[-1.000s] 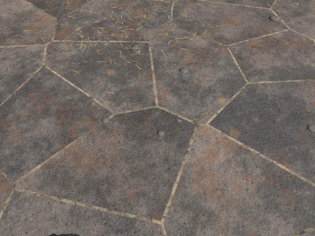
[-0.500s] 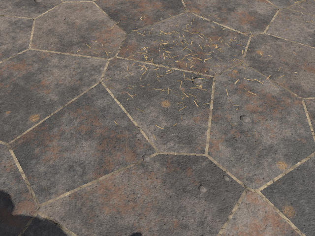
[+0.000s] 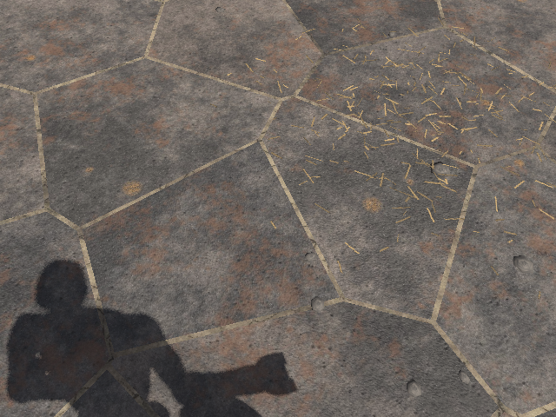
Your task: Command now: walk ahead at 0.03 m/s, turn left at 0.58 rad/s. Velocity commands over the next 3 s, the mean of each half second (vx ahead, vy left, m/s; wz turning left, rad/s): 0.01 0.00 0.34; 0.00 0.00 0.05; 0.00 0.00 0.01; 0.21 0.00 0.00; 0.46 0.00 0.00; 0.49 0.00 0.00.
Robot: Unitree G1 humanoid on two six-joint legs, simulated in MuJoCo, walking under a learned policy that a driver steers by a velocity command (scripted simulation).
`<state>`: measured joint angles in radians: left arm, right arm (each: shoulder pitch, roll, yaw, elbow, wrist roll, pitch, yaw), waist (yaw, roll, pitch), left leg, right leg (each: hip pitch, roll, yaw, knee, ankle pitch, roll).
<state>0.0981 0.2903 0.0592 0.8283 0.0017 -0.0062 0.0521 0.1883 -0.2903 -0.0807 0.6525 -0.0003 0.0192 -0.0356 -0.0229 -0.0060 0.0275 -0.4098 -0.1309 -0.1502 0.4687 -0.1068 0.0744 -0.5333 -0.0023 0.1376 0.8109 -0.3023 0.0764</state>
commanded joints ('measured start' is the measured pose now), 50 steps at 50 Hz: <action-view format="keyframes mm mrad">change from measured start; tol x16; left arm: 1 3 90 21 -63 -7 -27 -7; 50 113 75 2 105 1 -7 -15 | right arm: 1 -5 -153 -42 -80 -2 0 -8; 50 46 -33 21 64 -11 -38 18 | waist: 1 1 166 -147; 6 58 118 -164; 8 4 -323 -105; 11 -9 -103 -94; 23 29 -171 -70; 26 99 140 -142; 50 46 20 -22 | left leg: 1 161 250 -326 -143 -107 138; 5 160 211 -360 -67 16 94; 8 -205 -50 -24 423 -546 -57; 13 -182 12 -23 751 -344 -151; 20 48 110 131 236 -325 -170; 24 297 127 108 -160 16 -93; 26 394 284 -35 -42 260 9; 29 235 218 -1 -69 -21 -7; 50 183 170 39 -59 10 -27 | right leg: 1 49 26 -16 -77 -14 -6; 6 353 -61 -6 -453 167 -81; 8 387 -393 408 -529 432 -331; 13 375 -231 107 -459 496 -276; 23 373 -200 58 -406 470 -260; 27 297 -50 -109 -349 84 -47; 50 360 -53 -108 -352 202 -28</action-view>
